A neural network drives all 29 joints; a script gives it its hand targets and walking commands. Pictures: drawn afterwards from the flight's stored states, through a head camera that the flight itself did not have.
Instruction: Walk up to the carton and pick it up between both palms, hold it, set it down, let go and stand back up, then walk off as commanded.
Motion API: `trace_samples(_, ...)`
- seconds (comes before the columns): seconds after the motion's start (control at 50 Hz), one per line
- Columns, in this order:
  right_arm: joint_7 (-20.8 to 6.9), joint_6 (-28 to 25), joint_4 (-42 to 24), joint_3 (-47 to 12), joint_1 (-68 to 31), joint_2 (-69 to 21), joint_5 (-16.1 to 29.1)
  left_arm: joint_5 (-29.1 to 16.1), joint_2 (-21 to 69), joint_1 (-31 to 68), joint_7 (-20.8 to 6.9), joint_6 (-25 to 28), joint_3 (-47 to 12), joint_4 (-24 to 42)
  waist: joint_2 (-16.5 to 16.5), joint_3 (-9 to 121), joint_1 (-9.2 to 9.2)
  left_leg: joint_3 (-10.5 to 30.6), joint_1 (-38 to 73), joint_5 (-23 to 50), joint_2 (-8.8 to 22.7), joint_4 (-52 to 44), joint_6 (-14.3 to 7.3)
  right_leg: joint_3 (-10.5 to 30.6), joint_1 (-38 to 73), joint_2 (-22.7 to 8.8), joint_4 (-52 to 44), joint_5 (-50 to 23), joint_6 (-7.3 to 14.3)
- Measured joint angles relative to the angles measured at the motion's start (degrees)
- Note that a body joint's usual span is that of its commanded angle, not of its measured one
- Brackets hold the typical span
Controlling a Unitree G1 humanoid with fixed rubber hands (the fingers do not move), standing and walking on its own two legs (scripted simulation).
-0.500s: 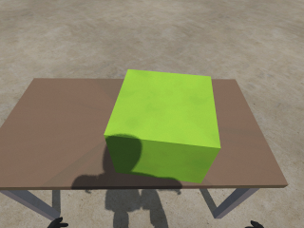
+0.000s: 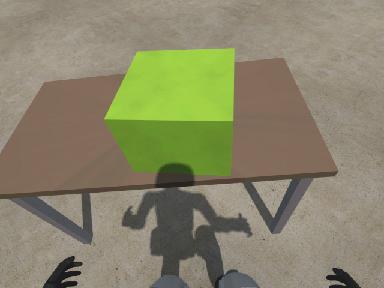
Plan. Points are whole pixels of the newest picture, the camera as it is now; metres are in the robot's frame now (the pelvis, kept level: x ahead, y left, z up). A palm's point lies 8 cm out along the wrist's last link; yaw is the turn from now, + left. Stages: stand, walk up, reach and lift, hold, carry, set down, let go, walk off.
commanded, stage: walk off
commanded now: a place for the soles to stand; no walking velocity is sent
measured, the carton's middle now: (182, 111) +0.58 +0.05 +0.00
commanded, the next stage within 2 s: none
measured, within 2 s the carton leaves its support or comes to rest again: neither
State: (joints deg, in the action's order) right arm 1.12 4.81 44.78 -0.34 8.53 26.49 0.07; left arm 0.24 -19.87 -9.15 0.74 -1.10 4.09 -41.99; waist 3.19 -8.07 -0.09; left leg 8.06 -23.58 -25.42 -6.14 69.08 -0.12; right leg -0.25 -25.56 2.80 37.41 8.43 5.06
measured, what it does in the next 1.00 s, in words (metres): walks backwards: left foot, then right foot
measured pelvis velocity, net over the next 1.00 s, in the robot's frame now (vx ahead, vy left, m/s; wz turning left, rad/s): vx -0.37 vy -0.01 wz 0.01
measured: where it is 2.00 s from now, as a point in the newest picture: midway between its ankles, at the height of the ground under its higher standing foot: outside the picture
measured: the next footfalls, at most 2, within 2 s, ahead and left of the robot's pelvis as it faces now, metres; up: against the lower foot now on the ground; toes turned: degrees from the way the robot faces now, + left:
left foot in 0.24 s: -0.07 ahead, +0.13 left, +0.00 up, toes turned -6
right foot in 0.58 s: -0.28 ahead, -0.10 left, +0.00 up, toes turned +8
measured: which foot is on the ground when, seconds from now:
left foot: up 0.00-0.22, down 0.24-0.62, up 0.64-1.00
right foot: down 0.00-0.24, up 0.26-0.56, down 0.58-1.00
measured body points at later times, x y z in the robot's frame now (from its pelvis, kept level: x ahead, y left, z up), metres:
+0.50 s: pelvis -0.20 +0.01 +0.00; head -0.18 +0.02 +0.45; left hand -0.11 +0.33 -0.10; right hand -0.08 -0.31 -0.08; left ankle -0.11 +0.14 -0.71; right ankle -0.26 -0.11 -0.62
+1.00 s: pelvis -0.37 -0.01 +0.01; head -0.31 -0.05 +0.45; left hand -0.27 +0.32 -0.06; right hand -0.25 -0.32 -0.12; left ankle -0.37 +0.15 -0.65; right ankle -0.32 -0.11 -0.71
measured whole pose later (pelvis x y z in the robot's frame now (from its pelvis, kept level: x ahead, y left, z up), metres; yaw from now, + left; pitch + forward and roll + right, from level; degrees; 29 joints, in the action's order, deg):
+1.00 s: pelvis -0.37 -0.01 +0.01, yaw +0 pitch -3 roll +2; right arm 0.0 5.7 37.8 0.4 13.2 26.7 -1.2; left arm 0.2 -20.8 -15.7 4.2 0.4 5.3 -39.0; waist 4.7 -10.7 -0.1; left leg 11.6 -25.8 -24.4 -7.8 64.8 -1.6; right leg 6.7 -18.5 3.8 39.2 17.3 1.9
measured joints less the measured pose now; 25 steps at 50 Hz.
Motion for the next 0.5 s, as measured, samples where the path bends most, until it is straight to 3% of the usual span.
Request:
trace_samples(0.14,-0.82,0.02,0.37,0.12,1.96,0.2,0.0,0.0,0.0,0.0,0.0,-0.88,0.01,0.27,-0.01,0.03,-0.02,-0.1,4.24,-0.87,0.01,-8.82,0.0,-0.18,-2.07,0.01,-2.25,-4.92,0.0)
trace_samples(0.22,-1.73,0.03,1.1,0.12,4.26,0.22,0.0,0.0,0.01,0.25,0.0,-2.15,0.33,1.1,-0.54,0.05,-0.07,-2.79,8.06,-3.6,0.45,-19.1,0.01,-0.22,-3.84,-0.02,-4.49,-6.79,-0.48)
trace_samples(0.26,-2.07,0.06,1.85,0.18,5.41,-0.16,0.0,0.0,-0.11,0.85,0.03,-3.16,0.67,1.13,-1.65,-0.82,-0.02,-4.19,9.13,-1.48,0.37,-23.34,-0.83,0.15,-5.08,-0.13,-3.74,-3.29,-1.44)
trace_samples(0.3,-2.08,0.04,2.13,0.21,6.94,-0.65,-0.39,0.01,-0.08,0.81,0.09,-4.25,0.89,0.29,-2.35,-1.28,-0.14,-4.91,9.02,1.28,0.73,-23.46,-1.71,1.78,-7.67,1.25,7.79,9.73,-1.65)
trace_samples(0.38,-0.63,-0.18,1.32,0.21,8.11,-0.97,-1.25,0.0,-0.74,0.68,0.24,-4.0,1.13,0.25,-2.25,-0.99,-0.05,-2.57,8.52,6.66,2.73,-27.93,-1.94,6.46,-8.59,6.93,33.46,12.96,-1.68)
trace_samples(0.44,-0.22,-0.73,-2.47,0.2,7.04,-0.76,-1.25,0.0,-1.35,-1.47,0.23,-3.8,1.4,0.24,-2.35,-0.92,0.04,-1.18,6.83,10.21,3.55,-30.16,-1.93,6.56,-2.3,7.2,37.98,13.12,-1.71)
trace_samples(0.5,-0.21,-1.16,-6.41,0.18,5.3,-0.76,-1.25,0.0,-1.71,-3.87,0.23,-3.79,1.45,-0.5,-2.46,-0.89,0.09,-1.21,4.23,12.23,3.9,-30.32,-1.93,6.65,6.12,6.51,34.68,14.91,-1.8)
